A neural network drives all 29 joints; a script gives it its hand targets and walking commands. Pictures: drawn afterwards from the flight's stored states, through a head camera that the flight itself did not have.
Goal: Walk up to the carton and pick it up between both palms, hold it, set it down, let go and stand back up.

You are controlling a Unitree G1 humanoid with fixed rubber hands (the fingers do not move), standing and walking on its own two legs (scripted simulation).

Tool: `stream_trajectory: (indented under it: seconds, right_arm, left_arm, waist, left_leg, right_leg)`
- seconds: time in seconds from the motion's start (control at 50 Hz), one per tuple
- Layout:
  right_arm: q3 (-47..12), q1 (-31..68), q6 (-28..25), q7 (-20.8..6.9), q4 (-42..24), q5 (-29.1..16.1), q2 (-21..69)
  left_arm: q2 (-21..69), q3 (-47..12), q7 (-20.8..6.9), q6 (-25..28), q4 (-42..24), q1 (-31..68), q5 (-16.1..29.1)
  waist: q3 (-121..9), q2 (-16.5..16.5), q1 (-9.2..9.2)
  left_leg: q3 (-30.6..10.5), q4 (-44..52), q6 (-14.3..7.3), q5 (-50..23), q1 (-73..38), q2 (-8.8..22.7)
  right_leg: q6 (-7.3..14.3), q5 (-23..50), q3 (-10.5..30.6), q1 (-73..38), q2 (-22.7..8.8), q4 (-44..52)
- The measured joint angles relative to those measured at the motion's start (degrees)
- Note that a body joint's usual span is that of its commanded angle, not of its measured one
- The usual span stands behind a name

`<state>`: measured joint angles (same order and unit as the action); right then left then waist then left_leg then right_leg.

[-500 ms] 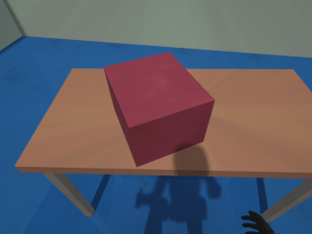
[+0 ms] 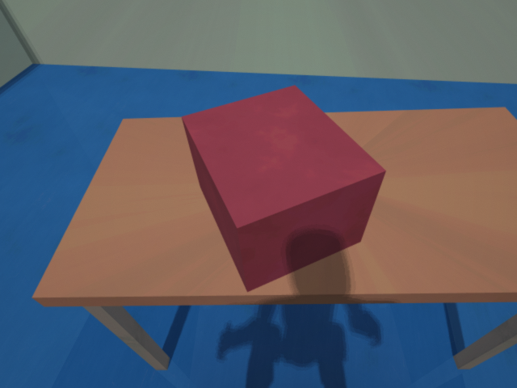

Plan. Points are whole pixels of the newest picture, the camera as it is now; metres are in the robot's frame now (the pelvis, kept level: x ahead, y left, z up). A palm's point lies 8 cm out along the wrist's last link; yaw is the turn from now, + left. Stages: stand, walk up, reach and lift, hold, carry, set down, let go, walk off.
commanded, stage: walk up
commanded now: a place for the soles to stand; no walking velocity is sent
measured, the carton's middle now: (273, 180) +0.49 +0.01 +0.03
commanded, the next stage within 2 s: none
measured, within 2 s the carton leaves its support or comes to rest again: neither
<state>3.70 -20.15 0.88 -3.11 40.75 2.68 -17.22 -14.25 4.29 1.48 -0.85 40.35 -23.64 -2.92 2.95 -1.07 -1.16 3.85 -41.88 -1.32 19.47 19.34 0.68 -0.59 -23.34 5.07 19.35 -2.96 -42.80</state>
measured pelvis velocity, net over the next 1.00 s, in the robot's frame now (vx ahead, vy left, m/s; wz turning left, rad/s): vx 0.06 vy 0.01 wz -0.03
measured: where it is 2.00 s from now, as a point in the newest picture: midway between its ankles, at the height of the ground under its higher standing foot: outside the picture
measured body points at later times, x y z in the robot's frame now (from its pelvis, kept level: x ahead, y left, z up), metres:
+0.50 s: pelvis +0.07 +0.03 +0.01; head +0.08 +0.04 +0.45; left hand +0.25 +0.25 -0.10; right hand +0.11 -0.23 -0.11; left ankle +0.02 +0.10 -0.71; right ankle +0.09 -0.11 -0.71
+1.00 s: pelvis +0.06 +0.01 +0.02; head +0.07 +0.02 +0.47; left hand +0.18 +0.25 -0.11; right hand +0.12 -0.25 -0.09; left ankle +0.02 +0.10 -0.71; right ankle +0.09 -0.11 -0.71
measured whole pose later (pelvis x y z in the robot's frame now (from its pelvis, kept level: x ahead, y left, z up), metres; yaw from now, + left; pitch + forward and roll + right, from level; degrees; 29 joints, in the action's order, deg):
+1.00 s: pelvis +0.06 +0.01 +0.02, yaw -2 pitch -3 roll +0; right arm 0.3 -20.9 0.3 -0.3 40.0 -0.1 -13.9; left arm -13.1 -0.4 -0.3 -1.6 50.0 -9.6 0.0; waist 3.1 1.1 0.0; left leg 5.3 -27.9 -2.2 19.7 5.7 -1.1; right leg 0.4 -13.1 -3.6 14.4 -1.8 -30.0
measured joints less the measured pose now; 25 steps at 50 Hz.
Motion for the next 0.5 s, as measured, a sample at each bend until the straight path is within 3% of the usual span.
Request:
stream_trajectory:
  seconds: [0.06, 0.14, 0.24, 0.32, 0.4, 0.46, 0.5]
  right_arm:
    - [-1.3, -0.5, -0.6, 1.4, 0.5, 0.1, 1.3]
    - [-3.1, -1.1, -0.5, 2.8, 0.6, -0.4, 3.3]
    - [-4.3, -2.0, -0.2, 3.7, 0.5, -1.1, 4.3]
    - [-4.8, -1.6, 0.5, 3.7, 0.3, -2.7, 3.3]
    - [-4.4, -1.2, 1.0, 3.9, -0.9, -3.0, 3.0]
    - [-4.2, -0.5, 0.7, 3.6, -0.8, -2.7, 2.9]
    - [-4.2, 0.2, 0.2, 3.3, -0.9, -2.8, 3.1]
  left_arm:
    - [-0.6, -0.1, 0.2, -1.4, 1.2, -0.6, 1.2]
    - [-1.3, -0.5, 0.2, -1.4, 1.1, 0.7, 1.2]
    - [-0.4, -1.4, -0.1, -0.7, -0.3, 5.5, 1.2]
    - [1.5, -2.5, -0.3, 0.0, -0.8, 10.0, 1.1]
    - [2.5, -3.6, -0.8, 0.0, -0.8, 14.1, 2.0]
    - [2.5, -4.1, -0.8, -0.5, -0.2, 15.9, 2.6]
    - [2.2, -4.3, -0.7, -0.8, 0.3, 16.5, 2.7]
  waist:
    - [-0.1, 1.4, 0.63]
    - [0.9, 3.2, 1.97]
    - [2.4, 3.8, 2.98]
    - [3.5, 2.0, 3.11]
    - [2.5, 0.7, 3.72]
    - [1.5, 1.0, 3.13]
    - [1.0, 1.3, 2.78]
  left_leg:
    - [1.9, -1.9, -1.7, 3.6, -1.1, -0.3]
    - [3.4, 0.1, -2.2, 5.0, -4.5, -0.2]
    - [4.4, 1.9, -2.3, 5.5, -7.3, -0.3]
    - [4.8, -0.2, -2.0, 7.9, -7.6, 0.7]
    - [3.3, -1.5, 1.2, 8.0, -6.2, 0.3]
    - [3.5, 1.6, -2.5, 7.8, -7.9, -1.2]
    - [3.8, 3.2, -2.9, 7.1, -8.9, -1.4]
  right_leg:
    - [0.0, -7.7, 0.6, 3.3, 1.9, -8.9]
    - [-0.1, -6.9, -2.4, 5.4, 3.1, -13.4]
    - [0.2, -1.6, -4.7, 4.0, 2.5, -5.6]
    - [1.3, 8.7, -6.0, 0.5, 3.0, 3.5]
    - [1.3, 5.7, -6.9, 1.2, 2.3, 2.3]
    - [0.1, 5.1, -6.5, 1.0, 1.3, 2.2]
    - [-0.5, 5.5, -6.2, 0.2, 1.2, 3.3]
